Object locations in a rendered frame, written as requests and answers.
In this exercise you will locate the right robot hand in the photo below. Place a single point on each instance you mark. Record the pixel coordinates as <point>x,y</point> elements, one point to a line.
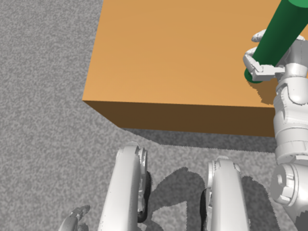
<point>294,62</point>

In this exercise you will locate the left robot foot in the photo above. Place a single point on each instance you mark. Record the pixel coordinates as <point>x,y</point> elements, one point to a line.
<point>142,216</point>

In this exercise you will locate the right robot arm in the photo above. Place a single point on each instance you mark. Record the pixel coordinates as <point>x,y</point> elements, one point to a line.
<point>289,185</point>

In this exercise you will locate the bottle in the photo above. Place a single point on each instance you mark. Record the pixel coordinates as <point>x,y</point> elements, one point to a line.
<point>289,20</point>

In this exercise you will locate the left robot hand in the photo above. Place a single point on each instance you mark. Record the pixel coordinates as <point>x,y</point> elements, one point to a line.
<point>71,223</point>

